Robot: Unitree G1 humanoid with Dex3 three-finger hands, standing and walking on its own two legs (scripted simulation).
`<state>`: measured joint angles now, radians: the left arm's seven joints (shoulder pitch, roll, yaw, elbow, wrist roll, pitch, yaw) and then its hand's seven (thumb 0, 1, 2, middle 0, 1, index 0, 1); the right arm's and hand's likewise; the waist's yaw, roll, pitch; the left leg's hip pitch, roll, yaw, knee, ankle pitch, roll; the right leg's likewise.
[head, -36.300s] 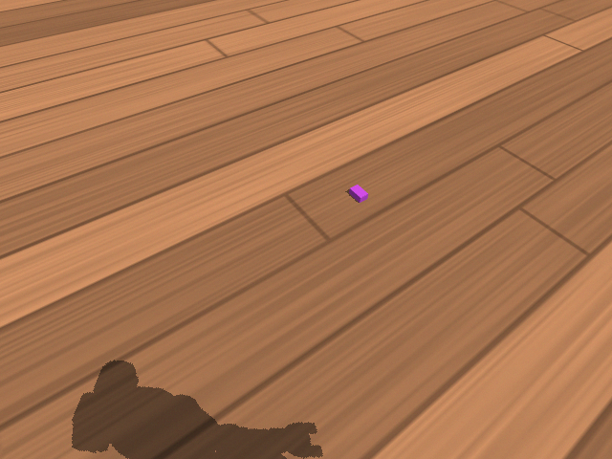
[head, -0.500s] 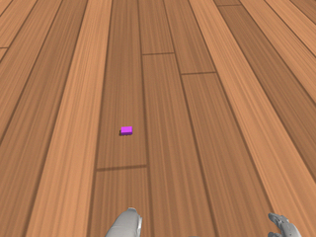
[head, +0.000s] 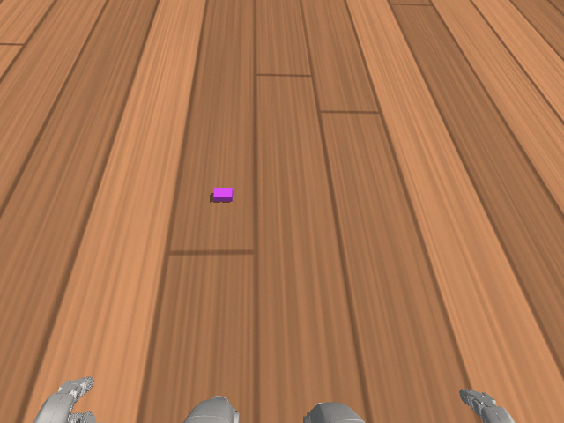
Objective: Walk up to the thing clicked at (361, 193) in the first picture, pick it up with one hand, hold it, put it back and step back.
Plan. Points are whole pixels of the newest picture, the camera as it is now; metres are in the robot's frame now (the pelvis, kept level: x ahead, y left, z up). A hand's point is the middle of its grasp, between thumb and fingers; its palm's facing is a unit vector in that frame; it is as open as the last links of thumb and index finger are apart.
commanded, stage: step back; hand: left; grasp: from above
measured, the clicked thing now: (223, 194) +1.01 +0.23 -0.74
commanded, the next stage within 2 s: stand in 1.22 s
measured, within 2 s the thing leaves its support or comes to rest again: neither
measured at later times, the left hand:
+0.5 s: hand out of the picture -0.05 +0.28 -0.14, palm faces +0.05 -0.91 -0.41, open 7.4 cm
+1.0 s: hand out of the picture +0.02 +0.28 -0.16, palm faces +0.07 -0.93 -0.36, open 7.4 cm
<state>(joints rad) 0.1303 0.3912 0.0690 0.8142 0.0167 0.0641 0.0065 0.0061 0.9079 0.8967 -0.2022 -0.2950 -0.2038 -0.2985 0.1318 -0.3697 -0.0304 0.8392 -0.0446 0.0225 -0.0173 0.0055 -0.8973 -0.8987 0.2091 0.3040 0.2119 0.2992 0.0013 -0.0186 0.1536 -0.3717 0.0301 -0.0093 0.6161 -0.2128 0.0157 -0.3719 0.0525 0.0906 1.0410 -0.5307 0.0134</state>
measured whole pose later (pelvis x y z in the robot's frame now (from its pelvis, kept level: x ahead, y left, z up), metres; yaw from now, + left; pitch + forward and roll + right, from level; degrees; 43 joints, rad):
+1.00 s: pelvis -0.04 +0.01 +0.00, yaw +4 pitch -2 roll +0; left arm 0.15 0.38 0.04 1.02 0.01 -0.01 0.00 0.01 0.91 0.90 -0.20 -0.30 -0.20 -0.30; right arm 0.12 -0.35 -0.04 1.03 -0.03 -0.02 0.01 0.00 -0.90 -0.90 0.20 0.30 0.21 0.30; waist 0.03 -0.02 0.09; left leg -0.30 0.01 0.01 0.61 -0.27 0.01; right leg -0.21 -0.04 -0.02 0.61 -0.37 -0.01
